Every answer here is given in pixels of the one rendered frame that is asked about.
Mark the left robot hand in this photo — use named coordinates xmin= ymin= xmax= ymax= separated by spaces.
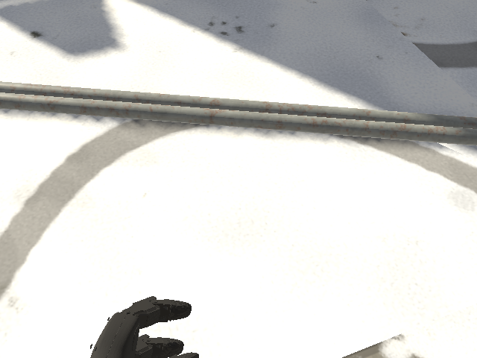
xmin=90 ymin=296 xmax=199 ymax=358

